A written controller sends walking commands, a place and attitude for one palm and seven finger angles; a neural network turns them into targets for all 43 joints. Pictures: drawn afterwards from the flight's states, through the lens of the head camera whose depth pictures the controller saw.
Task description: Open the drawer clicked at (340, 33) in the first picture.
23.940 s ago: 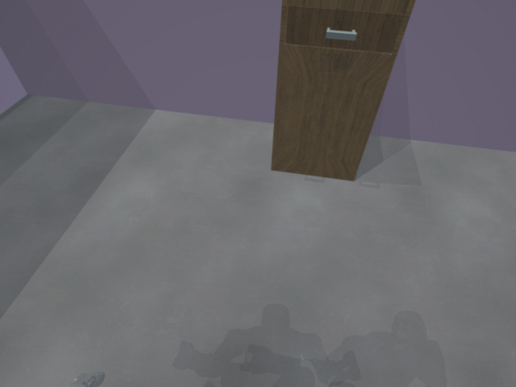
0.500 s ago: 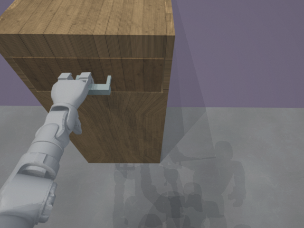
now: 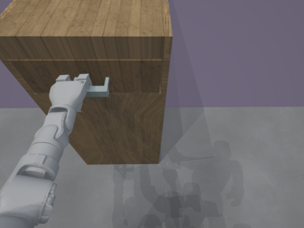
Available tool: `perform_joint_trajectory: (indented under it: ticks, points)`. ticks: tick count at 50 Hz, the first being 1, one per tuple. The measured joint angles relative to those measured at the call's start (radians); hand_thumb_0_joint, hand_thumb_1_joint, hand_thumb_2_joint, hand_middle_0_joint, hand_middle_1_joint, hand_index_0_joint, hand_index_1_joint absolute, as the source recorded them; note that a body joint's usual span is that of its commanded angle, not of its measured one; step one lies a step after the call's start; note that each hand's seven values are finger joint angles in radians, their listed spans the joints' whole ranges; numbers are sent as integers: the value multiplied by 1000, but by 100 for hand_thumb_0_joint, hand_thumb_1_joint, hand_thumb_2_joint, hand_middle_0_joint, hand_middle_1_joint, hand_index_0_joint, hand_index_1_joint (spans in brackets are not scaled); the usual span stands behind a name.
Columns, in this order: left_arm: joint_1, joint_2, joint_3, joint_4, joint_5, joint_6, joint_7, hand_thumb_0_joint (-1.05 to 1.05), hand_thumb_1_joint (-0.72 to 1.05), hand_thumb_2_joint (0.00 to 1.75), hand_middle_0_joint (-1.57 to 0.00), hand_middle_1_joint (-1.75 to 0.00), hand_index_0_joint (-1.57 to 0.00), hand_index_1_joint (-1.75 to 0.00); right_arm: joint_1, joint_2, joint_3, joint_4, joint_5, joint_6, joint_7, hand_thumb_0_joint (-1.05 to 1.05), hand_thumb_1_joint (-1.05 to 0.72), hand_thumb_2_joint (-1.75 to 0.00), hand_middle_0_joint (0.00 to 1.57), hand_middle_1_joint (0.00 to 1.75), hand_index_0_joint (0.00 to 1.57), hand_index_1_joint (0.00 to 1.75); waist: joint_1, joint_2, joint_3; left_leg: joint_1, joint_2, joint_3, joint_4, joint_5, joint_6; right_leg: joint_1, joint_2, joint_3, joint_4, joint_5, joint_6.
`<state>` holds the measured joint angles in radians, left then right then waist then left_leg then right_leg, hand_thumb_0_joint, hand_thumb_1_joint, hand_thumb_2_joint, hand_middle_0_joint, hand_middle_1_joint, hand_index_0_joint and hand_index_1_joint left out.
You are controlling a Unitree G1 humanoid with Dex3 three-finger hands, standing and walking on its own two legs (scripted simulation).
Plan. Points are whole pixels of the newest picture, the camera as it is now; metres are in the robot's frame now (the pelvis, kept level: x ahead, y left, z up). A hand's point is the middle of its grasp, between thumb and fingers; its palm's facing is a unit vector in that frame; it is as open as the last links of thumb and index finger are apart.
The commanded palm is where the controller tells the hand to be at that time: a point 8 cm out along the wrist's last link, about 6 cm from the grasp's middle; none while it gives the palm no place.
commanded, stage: close the thumb around the handle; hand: left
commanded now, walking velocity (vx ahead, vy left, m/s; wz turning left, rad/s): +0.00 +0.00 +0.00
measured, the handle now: (90, 85) +0.51 +0.20 +0.05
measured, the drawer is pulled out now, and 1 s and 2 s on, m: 0.00 0.10 0.22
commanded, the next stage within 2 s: pull the drawer open in 0.12 s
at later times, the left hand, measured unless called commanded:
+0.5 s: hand (75, 111) +0.43 +0.23 +0.03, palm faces -0.02 -0.04 -1.00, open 6.3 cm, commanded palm +0.39 +0.21 +0.09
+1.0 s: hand (69, 137) +0.34 +0.23 +0.03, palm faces +0.00 -0.05 -1.00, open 6.2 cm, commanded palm +0.31 +0.21 +0.09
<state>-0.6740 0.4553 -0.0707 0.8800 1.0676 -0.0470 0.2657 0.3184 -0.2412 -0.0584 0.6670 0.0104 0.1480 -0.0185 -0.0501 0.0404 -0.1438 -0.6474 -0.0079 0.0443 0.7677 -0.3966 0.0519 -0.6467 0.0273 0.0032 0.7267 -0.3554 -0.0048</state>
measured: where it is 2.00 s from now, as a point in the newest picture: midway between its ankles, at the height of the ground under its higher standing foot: outside the picture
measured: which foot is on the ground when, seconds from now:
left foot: down 0.00-1.00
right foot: down 0.00-1.00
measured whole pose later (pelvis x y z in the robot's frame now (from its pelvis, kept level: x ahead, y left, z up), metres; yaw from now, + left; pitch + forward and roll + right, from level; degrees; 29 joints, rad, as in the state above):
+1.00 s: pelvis +0.00 -0.01 +0.01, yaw +1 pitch +10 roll -1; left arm -0.25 0.39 -0.12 0.43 1.04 0.03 0.26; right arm 0.18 -0.24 -0.04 0.61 0.01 0.13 -0.02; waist 0.03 0.05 -0.12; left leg -0.52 -0.02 0.03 0.73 -0.39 0.04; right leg -0.52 0.02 -0.01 0.70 -0.36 -0.02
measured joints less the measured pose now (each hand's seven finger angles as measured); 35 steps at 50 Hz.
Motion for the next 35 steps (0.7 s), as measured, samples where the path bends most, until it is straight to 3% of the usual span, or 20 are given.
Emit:
perform_joint_trajectory:
  ticks: [18,35]
  points:
    - [41,-6,4,-38,1,3,11,0,69,82,-30,-131,-27,-131,-3,-3,-8,-1,-2,2,4,0,-91,-90,20,30,20,30,2,1,-3,-1,2,2,3,-5,1,0,2,2,-1,-2,1]
    - [295,-41,-26,-311,-30,63,-11,0,70,82,-30,-132,-28,-131,-51,1,-1,-35,9,7,8,0,-91,-90,20,30,20,30,37,13,-1,90,-3,1,-40,-1,-1,88,-2,4,-36,-3,1]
